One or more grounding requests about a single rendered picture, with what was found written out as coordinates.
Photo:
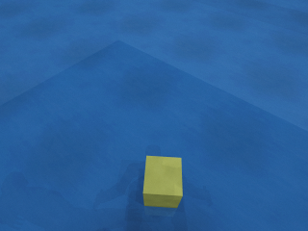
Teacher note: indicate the carton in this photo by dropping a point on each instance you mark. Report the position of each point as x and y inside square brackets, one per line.
[162, 185]

